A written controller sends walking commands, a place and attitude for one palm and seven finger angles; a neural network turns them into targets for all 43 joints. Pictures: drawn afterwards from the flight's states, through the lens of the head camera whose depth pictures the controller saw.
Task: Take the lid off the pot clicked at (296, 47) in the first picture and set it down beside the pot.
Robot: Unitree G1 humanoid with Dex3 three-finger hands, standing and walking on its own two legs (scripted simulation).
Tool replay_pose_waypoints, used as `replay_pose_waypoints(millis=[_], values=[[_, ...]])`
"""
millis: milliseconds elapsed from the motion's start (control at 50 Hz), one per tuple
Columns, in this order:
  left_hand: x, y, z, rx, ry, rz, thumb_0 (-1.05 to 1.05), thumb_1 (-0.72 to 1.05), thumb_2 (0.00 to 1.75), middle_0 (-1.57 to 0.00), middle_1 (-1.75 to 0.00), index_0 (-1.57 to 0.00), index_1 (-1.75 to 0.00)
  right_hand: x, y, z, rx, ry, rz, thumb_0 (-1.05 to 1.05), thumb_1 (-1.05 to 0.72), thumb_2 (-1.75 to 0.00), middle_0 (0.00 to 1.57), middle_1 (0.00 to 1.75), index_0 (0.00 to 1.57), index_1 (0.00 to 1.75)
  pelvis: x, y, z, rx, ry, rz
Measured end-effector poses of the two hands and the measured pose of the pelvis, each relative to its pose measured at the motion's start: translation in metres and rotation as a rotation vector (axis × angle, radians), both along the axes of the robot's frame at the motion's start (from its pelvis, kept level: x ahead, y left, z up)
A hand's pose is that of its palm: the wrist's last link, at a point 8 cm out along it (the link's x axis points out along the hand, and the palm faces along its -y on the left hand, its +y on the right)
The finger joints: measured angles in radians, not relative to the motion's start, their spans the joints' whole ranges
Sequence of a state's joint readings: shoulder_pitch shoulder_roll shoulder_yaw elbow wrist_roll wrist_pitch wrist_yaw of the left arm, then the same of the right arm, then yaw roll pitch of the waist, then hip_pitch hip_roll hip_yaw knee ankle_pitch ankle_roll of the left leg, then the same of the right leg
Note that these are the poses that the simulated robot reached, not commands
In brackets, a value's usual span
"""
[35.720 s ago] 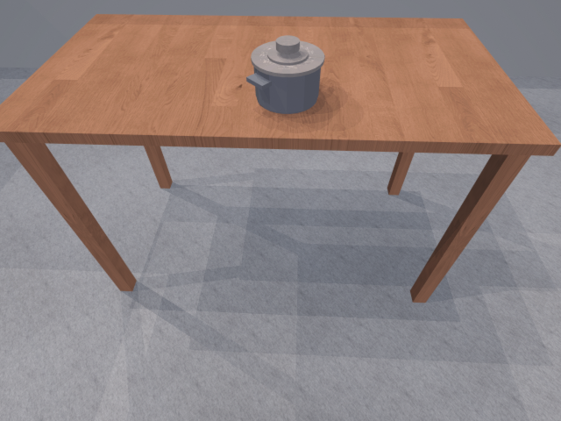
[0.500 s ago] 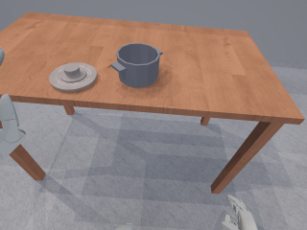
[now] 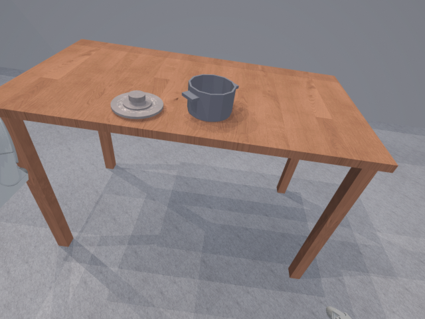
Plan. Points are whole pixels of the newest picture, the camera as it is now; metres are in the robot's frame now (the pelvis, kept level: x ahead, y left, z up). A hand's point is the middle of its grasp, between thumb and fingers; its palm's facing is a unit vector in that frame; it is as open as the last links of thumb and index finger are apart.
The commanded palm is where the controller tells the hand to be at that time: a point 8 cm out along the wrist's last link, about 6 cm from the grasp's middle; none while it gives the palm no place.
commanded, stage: stop stepping back and stand still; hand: left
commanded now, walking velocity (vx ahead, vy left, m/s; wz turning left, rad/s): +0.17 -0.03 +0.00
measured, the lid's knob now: (136, 96) +0.71 +0.34 +0.08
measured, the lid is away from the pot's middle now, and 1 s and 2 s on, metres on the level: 0.24 0.24 0.24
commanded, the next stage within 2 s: let the arm hang, fingers relaxed in 1.62 s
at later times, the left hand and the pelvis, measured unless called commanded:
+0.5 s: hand out of the picture +0.15 +0.26 +0.29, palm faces +0.63 -0.70 -0.32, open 7.4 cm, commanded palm none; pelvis -0.02 +0.01 +0.00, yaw +4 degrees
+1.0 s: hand out of the picture -0.03 +0.23 -0.16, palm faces +0.16 -0.95 -0.27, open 7.0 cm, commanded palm none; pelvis +0.00 +0.01 +0.00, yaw +9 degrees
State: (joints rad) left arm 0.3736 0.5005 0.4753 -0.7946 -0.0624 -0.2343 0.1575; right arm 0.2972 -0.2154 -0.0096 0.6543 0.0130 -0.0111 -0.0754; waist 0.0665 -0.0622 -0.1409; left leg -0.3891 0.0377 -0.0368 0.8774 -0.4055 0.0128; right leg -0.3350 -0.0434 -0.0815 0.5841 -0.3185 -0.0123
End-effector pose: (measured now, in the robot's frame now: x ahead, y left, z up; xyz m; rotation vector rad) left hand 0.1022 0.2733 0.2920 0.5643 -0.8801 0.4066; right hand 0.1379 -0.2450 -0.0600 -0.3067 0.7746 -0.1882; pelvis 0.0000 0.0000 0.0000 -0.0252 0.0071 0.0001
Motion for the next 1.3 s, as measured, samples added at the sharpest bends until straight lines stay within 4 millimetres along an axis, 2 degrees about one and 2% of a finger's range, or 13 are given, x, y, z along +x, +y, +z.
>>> replay_pose_waypoints(millis=[60, 120, 180, 260, 400, 520, 560, 640, 720, 780, 880, 1000, 1300], values=[[0.020, 0.036, -0.005, -0.162, -0.070, 0.044, 0.00, 0.88, 0.90, -0.22, -0.30, -0.21, -0.30, -0.004, 0.009, -0.008, 0.024, -0.075, -0.013, 0.02, -0.90, -0.90, 0.20, 0.30, 0.20, 0.30, -0.021, 0.011, -0.011, -0.018, -0.008, 0.043], [0.045, 0.045, -0.024, -0.234, 0.078, 0.070, 0.00, 0.89, 0.90, -0.21, -0.30, -0.20, -0.30, -0.017, 0.025, -0.006, 0.113, -0.127, -0.037, 0.02, -0.91, -0.90, 0.20, 0.30, 0.20, 0.30, -0.035, 0.009, -0.007, 0.008, -0.030, 0.025], [0.051, 0.020, -0.051, -0.175, 0.289, 0.021, 0.01, 0.90, 0.91, -0.20, -0.30, -0.19, -0.30, -0.030, 0.036, -0.007, 0.182, -0.137, -0.039, 0.02, -0.90, -0.90, 0.20, 0.30, 0.20, 0.30, -0.036, 0.003, -0.004, 0.021, -0.017, 0.019], [0.024, -0.023, -0.072, -0.054, 0.479, -0.120, 0.01, 0.89, 0.90, -0.21, -0.30, -0.20, -0.30, -0.041, 0.034, -0.014, 0.162, -0.053, -0.008, 0.01, -0.90, -0.90, 0.20, 0.30, 0.21, 0.30, -0.036, -0.001, -0.005, 0.014, -0.011, 0.033], [-0.021, -0.010, -0.021, 0.070, 0.251, -0.013, 0.01, 0.87, 0.90, -0.23, -0.30, -0.22, -0.30, -0.033, 0.018, -0.023, 0.040, 0.029, 0.026, 0.02, -0.90, -0.90, 0.20, 0.30, 0.20, 0.30, -0.026, 0.013, -0.007, 0.006, -0.020, 0.051], [0.014, 0.031, -0.012, -0.054, 0.141, 0.180, 0.00, 0.88, 0.90, -0.22, -0.30, -0.21, -0.30, -0.002, 0.030, -0.030, 0.151, -0.055, 0.053, 0.02, -0.91, -0.90, 0.20, 0.30, 0.20, 0.30, -0.020, 0.007, -0.006, 0.044, -0.037, 0.086], [0.045, 0.044, -0.058, -0.134, 0.377, 0.206, 0.00, 0.89, 0.90, -0.21, -0.30, -0.20, -0.30, 0.006, 0.030, -0.041, 0.178, -0.044, 0.090, 0.01, -0.90, -0.90, 0.20, 0.30, 0.20, 0.30, -0.018, 0.006, -0.010, 0.035, -0.031, 0.127], [0.066, 0.046, -0.217, -0.435, 0.994, 0.222, 0.00, 0.90, 0.90, -0.20, -0.30, -0.19, -0.30, 0.002, 0.029, -0.059, 0.188, 0.078, 0.101, 0.01, -0.91, -0.90, 0.20, 0.30, 0.20, 0.30, -0.011, 0.008, -0.010, 0.025, -0.024, 0.192], [0.006, -0.002, -0.369, -0.704, 1.556, 0.202, 0.00, 0.91, 0.90, -0.20, -0.30, -0.19, -0.30, -0.025, 0.026, -0.060, 0.146, 0.220, 0.073, 0.01, -0.91, -0.90, 0.20, 0.30, 0.20, 0.30, -0.009, 0.011, -0.008, 0.029, -0.020, 0.179], [-0.060, -0.042, -0.435, -0.879, 1.868, 0.171, 0.00, 0.93, 0.90, -0.20, -0.30, -0.19, -0.30, -0.055, 0.021, -0.063, 0.092, 0.315, 0.030, 0.01, -0.91, -0.90, 0.20, 0.30, 0.20, 0.30, -0.009, 0.015, -0.012, 0.011, -0.006, 0.158], [-0.110, -0.020, -0.442, -0.925, 1.985, 0.329, -0.08, 1.03, 0.90, -0.21, -0.30, -0.20, -0.30, -0.109, 0.013, -0.063, 0.052, 0.544, -0.021, 0.01, -0.91, -0.90, 0.20, 0.30, 0.20, 0.30, -0.003, 0.008, -0.005, 0.024, 0.000, 0.150], [-0.141, -0.003, -0.422, -0.874, 2.096, 0.457, -0.04, 0.97, 0.90, -0.21, -0.30, -0.20, -0.30, -0.135, 0.020, -0.073, 0.106, 0.646, -0.088, 0.01, -0.91, -0.90, 0.20, 0.30, 0.20, 0.30, 0.005, 0.015, 0.003, 0.005, -0.005, 0.149], [-0.083, -0.004, -0.422, -0.864, 2.031, 0.345, 0.00, 0.93, 0.90, -0.20, -0.30, -0.20, -0.30, -0.127, 0.082, -0.079, 0.203, 0.630, -0.083, 0.02, -0.93, -0.90, 0.20, 0.30, 0.20, 0.30, 0.010, 0.039, 0.010, 0.015, -0.013, 0.119]])
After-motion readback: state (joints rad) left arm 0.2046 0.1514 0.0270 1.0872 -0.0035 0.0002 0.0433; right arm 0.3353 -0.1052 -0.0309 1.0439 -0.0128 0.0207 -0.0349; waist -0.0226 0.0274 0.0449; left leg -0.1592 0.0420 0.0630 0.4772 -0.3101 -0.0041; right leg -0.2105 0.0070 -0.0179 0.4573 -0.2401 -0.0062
